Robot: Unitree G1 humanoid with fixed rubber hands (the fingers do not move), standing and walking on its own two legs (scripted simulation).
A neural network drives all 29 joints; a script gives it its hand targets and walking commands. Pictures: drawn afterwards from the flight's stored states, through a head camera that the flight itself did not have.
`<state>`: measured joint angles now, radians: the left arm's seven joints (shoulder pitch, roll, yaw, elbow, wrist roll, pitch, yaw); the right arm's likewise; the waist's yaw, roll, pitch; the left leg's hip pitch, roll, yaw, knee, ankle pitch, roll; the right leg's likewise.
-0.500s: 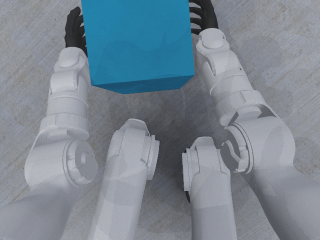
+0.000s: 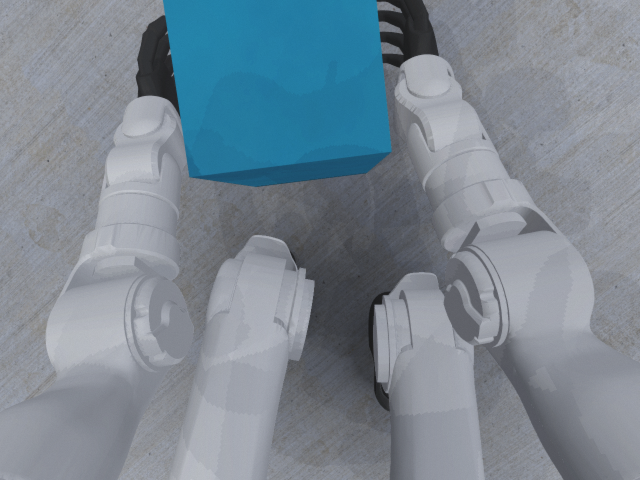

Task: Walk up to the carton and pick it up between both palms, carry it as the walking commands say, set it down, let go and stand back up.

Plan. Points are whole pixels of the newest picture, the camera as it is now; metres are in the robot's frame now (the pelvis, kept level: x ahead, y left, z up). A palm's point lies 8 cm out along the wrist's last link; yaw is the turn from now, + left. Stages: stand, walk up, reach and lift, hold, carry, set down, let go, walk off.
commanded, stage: set down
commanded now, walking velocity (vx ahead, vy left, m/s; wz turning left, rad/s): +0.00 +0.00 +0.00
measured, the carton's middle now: (293, 100) +0.48 +0.13 -0.24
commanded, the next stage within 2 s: let go in 1.82 s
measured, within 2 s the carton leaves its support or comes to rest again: neither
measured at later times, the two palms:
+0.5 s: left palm (122, 94) +0.44 +0.30 -0.16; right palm (428, 66) +0.53 -0.01 -0.17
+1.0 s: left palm (30, 65) +0.44 +0.32 -0.06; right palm out of the picture +0.55 -0.02 -0.06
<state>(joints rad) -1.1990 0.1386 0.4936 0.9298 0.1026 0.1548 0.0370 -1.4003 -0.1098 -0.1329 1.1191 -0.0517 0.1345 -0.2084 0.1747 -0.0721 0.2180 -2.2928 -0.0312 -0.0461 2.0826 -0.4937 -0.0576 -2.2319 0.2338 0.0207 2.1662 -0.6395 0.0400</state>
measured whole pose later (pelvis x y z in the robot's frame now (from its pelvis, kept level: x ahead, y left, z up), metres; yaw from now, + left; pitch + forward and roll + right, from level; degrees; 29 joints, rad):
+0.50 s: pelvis -0.01 +0.01 +0.01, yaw +2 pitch +41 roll +1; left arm -1.27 0.29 0.36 1.12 -0.14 -0.02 0.06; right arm -1.37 -0.22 0.01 1.05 0.06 0.08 -0.17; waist 0.16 -0.02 0.25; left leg -2.30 -0.03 0.00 2.02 -0.44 -0.02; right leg -2.23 0.16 0.03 2.12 -0.61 0.04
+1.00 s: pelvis +0.00 +0.02 +0.06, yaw +2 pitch +43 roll -3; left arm -1.07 0.22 0.32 0.80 -0.12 0.10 0.08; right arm -1.23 -0.23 -0.11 0.91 0.02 0.16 -0.14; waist 0.16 -0.04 0.08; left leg -2.17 -0.06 -0.03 1.86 -0.44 0.00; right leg -2.07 0.11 0.02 1.94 -0.62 0.04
